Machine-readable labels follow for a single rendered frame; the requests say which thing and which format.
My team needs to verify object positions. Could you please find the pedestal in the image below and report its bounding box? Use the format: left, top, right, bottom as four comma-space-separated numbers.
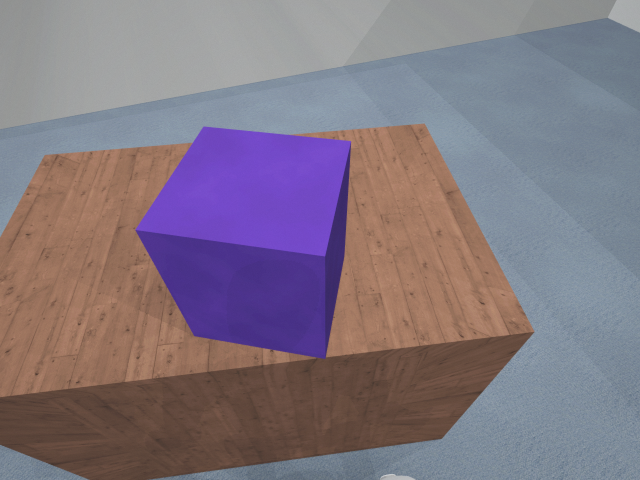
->
0, 124, 535, 480

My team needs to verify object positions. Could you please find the carton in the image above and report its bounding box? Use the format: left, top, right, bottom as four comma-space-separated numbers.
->
136, 127, 351, 359

